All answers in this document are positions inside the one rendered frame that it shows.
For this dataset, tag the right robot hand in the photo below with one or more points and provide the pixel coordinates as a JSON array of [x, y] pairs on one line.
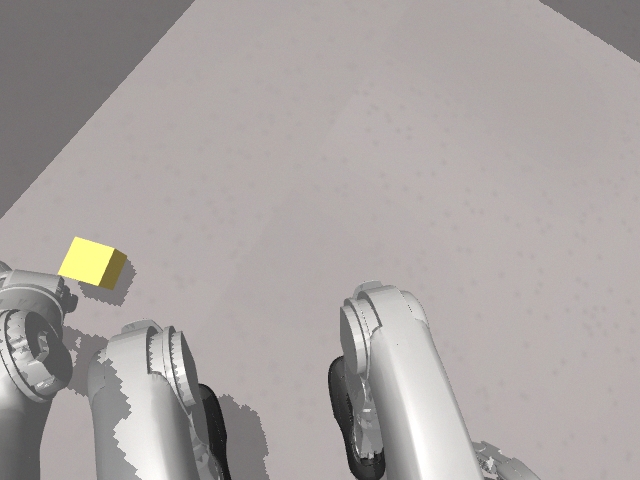
[[491, 460]]

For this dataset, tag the cube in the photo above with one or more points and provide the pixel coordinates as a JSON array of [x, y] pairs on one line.
[[93, 263]]

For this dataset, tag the left robot foot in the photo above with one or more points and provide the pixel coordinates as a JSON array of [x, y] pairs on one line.
[[216, 430]]

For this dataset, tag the right robot foot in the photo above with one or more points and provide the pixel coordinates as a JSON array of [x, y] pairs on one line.
[[361, 468]]

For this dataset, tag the left robot arm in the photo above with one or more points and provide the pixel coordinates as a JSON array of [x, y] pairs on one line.
[[34, 365]]

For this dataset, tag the left robot hand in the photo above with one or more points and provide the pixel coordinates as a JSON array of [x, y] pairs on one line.
[[72, 299]]

